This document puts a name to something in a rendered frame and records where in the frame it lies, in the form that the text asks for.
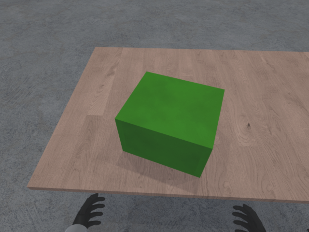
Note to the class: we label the left robot hand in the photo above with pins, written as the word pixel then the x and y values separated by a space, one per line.
pixel 84 215

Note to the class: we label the table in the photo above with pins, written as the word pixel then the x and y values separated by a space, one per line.
pixel 261 146

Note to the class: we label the right robot hand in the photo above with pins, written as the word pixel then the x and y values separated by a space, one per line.
pixel 254 223

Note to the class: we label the carton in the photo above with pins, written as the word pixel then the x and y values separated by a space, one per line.
pixel 171 121

